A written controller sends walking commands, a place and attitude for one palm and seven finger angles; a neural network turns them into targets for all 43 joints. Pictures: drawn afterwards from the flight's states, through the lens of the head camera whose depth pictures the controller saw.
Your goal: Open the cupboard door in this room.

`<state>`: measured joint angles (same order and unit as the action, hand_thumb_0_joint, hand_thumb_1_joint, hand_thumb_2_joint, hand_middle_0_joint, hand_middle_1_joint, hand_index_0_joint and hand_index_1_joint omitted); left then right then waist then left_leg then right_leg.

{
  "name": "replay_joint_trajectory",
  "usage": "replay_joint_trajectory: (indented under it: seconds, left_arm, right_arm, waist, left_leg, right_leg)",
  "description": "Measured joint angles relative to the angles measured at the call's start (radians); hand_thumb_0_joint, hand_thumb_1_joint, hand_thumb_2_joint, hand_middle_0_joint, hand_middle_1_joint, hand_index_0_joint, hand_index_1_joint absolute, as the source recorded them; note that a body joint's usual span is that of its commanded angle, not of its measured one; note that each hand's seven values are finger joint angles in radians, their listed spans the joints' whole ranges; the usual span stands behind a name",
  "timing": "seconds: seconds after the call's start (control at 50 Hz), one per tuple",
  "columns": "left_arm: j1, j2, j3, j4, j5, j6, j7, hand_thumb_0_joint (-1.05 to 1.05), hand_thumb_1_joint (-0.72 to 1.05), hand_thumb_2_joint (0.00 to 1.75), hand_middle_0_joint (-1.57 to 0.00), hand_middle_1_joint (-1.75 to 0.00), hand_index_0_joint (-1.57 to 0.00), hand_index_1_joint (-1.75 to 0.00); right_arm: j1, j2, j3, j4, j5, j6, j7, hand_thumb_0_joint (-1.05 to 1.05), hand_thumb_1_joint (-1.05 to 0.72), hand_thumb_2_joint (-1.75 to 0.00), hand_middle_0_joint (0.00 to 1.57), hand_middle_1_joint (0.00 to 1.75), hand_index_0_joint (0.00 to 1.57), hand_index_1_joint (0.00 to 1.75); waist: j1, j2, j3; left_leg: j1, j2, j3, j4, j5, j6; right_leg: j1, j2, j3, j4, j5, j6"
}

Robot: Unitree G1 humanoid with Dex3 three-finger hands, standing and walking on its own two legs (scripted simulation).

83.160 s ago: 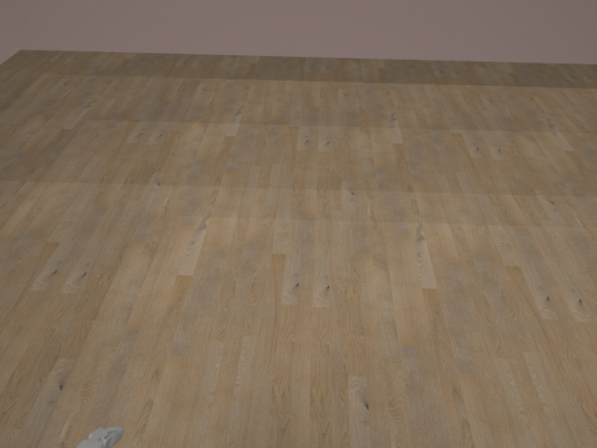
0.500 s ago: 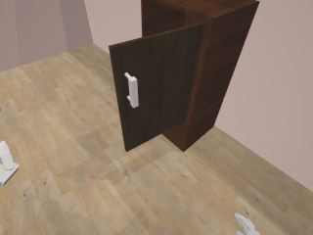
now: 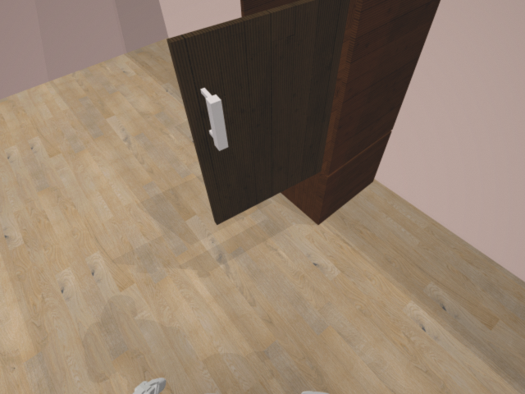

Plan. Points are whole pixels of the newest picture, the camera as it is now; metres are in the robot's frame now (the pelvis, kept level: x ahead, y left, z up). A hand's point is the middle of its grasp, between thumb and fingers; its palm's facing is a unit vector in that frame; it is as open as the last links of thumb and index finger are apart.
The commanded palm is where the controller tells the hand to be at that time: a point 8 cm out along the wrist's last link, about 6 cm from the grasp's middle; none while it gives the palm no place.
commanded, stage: let the arm hang, fingers relaxed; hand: left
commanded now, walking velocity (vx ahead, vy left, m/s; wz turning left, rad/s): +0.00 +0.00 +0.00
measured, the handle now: (213, 119) +0.64 +0.13 +0.03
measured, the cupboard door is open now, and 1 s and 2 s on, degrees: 82 82 82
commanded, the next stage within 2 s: look to check the result in 0.82 s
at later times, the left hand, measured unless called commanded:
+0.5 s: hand out of the picture +0.00 +0.19 -0.14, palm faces +0.07 -0.96 -0.27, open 7.3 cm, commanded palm none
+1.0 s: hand out of the picture +0.03 +0.22 -0.14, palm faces +0.04 -0.96 -0.29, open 7.4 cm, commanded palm none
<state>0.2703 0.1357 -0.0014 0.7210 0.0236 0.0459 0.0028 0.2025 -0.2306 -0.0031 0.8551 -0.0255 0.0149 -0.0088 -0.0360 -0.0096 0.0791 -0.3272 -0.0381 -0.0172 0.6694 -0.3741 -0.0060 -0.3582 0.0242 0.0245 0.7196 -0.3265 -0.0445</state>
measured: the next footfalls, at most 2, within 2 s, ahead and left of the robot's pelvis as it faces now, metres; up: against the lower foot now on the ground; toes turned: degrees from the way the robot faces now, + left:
left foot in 0.20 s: -0.01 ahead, +0.10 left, +0.00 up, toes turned +1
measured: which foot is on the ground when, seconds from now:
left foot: up 0.00-0.18, down 0.20-1.00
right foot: down 0.00-1.00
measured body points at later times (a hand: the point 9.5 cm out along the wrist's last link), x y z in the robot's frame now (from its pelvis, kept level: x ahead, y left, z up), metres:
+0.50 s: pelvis -0.03 -0.01 +0.03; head -0.02 -0.03 +0.47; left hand -0.01 +0.24 -0.12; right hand -0.01 -0.25 -0.14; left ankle -0.05 +0.10 -0.72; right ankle +0.02 -0.08 -0.72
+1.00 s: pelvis -0.02 +0.00 +0.03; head -0.01 -0.01 +0.48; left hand +0.03 +0.27 -0.12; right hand +0.00 -0.26 -0.13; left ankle -0.05 +0.10 -0.72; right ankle +0.02 -0.08 -0.72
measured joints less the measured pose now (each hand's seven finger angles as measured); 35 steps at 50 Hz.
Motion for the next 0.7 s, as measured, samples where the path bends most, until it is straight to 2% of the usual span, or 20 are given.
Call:
replay_joint_trajectory:
  seconds: [0.02,0.08,0.14,0.2,0.22,0.28,0.36,0.5,0.7]
  left_arm:
    - [0.0,-0.015,0.018,0.024,-0.016,-0.015,0.012,-0.02,0.95,0.9,-0.2,-0.3,-0.2,-0.3]
    - [-0.017,0.006,0.03,0.084,-0.004,-0.032,0.017,-0.05,1.01,0.9,-0.21,-0.3,-0.21,-0.3]
    - [-0.022,0.034,0.04,0.15,0.003,-0.034,0.02,-0.05,0.99,0.9,-0.21,-0.3,-0.21,-0.3]
    - [-0.018,0.054,0.045,0.217,-0.002,-0.033,0.025,-0.03,0.97,0.9,-0.2,-0.3,-0.21,-0.3]
    - [-0.025,0.061,0.046,0.241,-0.006,-0.032,0.025,-0.03,0.96,0.9,-0.2,-0.3,-0.21,-0.3]
    - [-0.04,0.07,0.045,0.295,-0.008,-0.031,0.028,-0.01,0.94,0.9,-0.2,-0.3,-0.2,-0.3]
    - [-0.053,0.066,0.034,0.349,-0.012,-0.035,0.022,0.0,0.93,0.9,-0.2,-0.3,-0.2,-0.3]
    - [-0.064,0.058,0.03,0.396,-0.01,-0.044,0.019,0.0,0.91,0.9,-0.2,-0.3,-0.2,-0.3]
    - [-0.083,0.069,0.035,0.405,-0.008,-0.053,0.017,0.0,0.91,0.9,-0.2,-0.3,-0.2,-0.3]
  right_arm:
    - [0.013,0.005,-0.006,0.019,0.004,0.011,-0.001,0.01,-0.91,-0.89,0.2,0.3,0.2,0.3]
    - [0.038,0.016,-0.017,0.083,0.007,0.037,-0.002,0.01,-0.91,-0.89,0.2,0.3,0.2,0.3]
    - [0.05,0.022,-0.028,0.122,0.01,0.042,-0.008,0.01,-0.91,-0.89,0.2,0.3,0.2,0.3]
    - [0.07,0.022,-0.031,0.143,0.014,0.028,-0.013,0.01,-0.91,-0.89,0.2,0.3,0.2,0.3]
    - [0.07,0.025,-0.03,0.158,0.012,0.022,-0.017,0.01,-0.91,-0.89,0.2,0.3,0.2,0.3]
    - [0.067,0.035,-0.017,0.194,0.008,0.018,-0.022,0.01,-0.91,-0.89,0.2,0.3,0.2,0.3]
    - [0.059,0.036,-0.009,0.225,0.008,0.011,-0.02,0.01,-0.91,-0.89,0.2,0.3,0.2,0.3]
    - [0.047,0.032,-0.006,0.249,0.006,0.003,-0.013,0.01,-0.91,-0.89,0.2,0.3,0.2,0.3]
    - [0.065,0.008,-0.009,0.27,0.003,-0.005,-0.013,0.0,-0.91,-0.89,0.2,0.3,0.2,0.3]
  waist:
    - [0.0,0.007,0.006]
    - [0.024,0.017,0.02]
    - [0.033,0.019,0.021]
    - [0.022,0.037,0.002]
    - [0.019,0.038,0.002]
    - [0.033,0.03,0.0]
    - [0.04,0.04,-0.012]
    - [0.034,0.052,-0.036]
    - [0.028,0.04,-0.045]
  left_leg:
    - [-0.009,0.006,-0.017,0.031,-0.044,0.004]
    - [-0.022,0.016,-0.026,0.124,-0.065,0.017]
    - [0.025,0.021,-0.005,0.079,-0.066,0.023]
    - [0.123,0.032,-0.007,-0.127,0.048,0.036]
    - [0.134,0.033,-0.014,-0.155,0.072,0.035]
    - [0.155,0.03,-0.007,-0.188,0.077,0.018]
    - [0.183,0.024,0.003,-0.236,0.103,0.018]
    - [0.206,0.019,0.013,-0.272,0.128,0.024]
    - [0.209,0.012,0.022,-0.285,0.134,0.031]
  right_leg:
    - [0.014,0.01,-0.023,-0.024,0.001,-0.016]
    - [0.053,0.032,-0.064,-0.121,0.042,-0.042]
    - [0.079,0.047,-0.072,-0.206,0.096,-0.051]
    - [0.083,0.064,-0.086,-0.242,0.12,-0.049]
    - [0.084,0.064,-0.091,-0.246,0.123,-0.047]
    - [0.112,0.061,-0.082,-0.297,0.154,-0.04]
    - [0.136,0.055,-0.07,-0.339,0.184,-0.039]
    - [0.155,0.051,-0.059,-0.371,0.207,-0.034]
    - [0.151,0.045,-0.049,-0.371,0.21,-0.029]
